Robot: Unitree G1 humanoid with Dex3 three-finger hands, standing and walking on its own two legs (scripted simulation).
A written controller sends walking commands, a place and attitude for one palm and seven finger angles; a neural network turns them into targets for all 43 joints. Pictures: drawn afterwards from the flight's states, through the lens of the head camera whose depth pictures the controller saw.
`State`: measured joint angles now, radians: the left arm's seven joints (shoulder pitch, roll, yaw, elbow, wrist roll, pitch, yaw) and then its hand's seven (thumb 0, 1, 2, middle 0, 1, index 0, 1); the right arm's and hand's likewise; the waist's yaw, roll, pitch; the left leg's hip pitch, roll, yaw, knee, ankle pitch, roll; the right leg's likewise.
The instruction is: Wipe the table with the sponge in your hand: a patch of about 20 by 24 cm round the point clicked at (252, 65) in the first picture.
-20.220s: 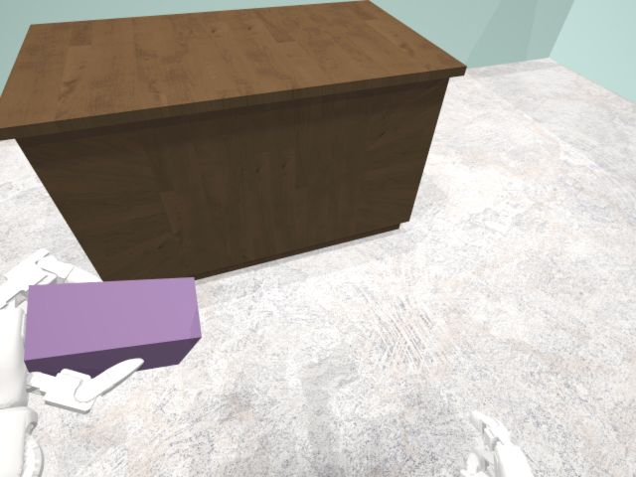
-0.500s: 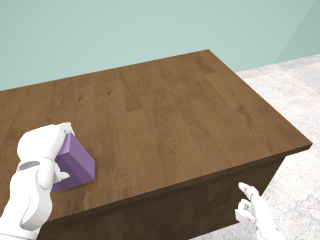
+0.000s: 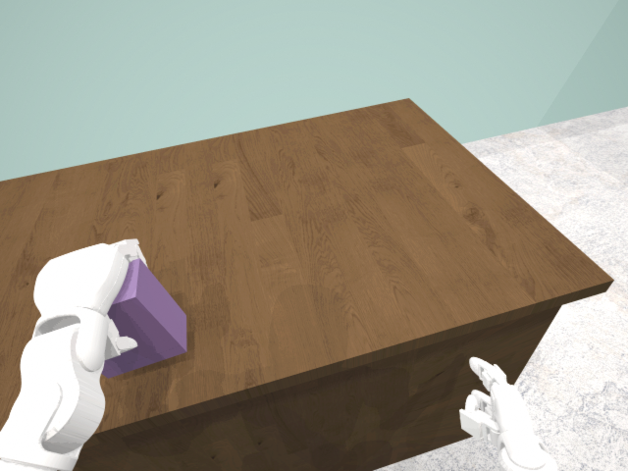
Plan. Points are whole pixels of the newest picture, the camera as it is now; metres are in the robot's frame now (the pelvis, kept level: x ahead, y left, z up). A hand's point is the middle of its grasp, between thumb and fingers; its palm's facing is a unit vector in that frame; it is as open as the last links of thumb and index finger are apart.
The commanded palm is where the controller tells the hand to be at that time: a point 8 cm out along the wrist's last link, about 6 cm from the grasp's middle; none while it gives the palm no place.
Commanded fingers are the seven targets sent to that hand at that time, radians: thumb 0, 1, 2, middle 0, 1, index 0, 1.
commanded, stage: move the sponge above the wiping area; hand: left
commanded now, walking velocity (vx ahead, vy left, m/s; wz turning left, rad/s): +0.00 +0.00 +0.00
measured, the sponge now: (132, 330) +0.24 +0.29 +0.07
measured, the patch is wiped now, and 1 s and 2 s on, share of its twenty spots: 0.00 0.00 0.10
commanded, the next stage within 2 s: lower the sponge onto the table in 0.34 s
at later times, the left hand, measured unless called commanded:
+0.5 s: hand (122, 303) +0.24 +0.28 +0.13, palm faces +0.07 -0.09 -0.99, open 9.9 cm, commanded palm +0.21 +0.27 +0.20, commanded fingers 0.00 0.10 1.30 -1.20 -1.60 -1.20 -1.60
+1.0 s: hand (130, 300) +0.25 +0.28 +0.12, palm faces +0.06 -0.09 -0.99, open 9.9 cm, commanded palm +0.22 +0.27 +0.19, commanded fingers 0.00 0.10 1.30 -1.20 -1.60 -1.20 -1.60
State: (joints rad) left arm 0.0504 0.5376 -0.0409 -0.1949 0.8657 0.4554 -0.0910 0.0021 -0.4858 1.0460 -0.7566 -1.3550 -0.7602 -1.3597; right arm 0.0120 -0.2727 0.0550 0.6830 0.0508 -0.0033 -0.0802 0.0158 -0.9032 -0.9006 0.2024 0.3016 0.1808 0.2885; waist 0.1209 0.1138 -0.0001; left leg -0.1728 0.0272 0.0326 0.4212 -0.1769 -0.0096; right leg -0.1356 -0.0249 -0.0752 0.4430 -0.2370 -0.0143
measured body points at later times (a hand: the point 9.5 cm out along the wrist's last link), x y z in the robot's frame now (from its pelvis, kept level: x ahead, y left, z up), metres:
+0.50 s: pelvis +0.00 -0.01 +0.00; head -0.02 -0.06 +0.45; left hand +0.23 +0.28 +0.18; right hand +0.26 -0.20 -0.08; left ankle +0.04 +0.13 -0.74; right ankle +0.01 -0.11 -0.74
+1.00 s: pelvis +0.00 +0.00 +0.00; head -0.01 -0.05 +0.45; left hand +0.25 +0.28 +0.17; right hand +0.26 -0.20 -0.08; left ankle +0.04 +0.13 -0.74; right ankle +0.01 -0.11 -0.74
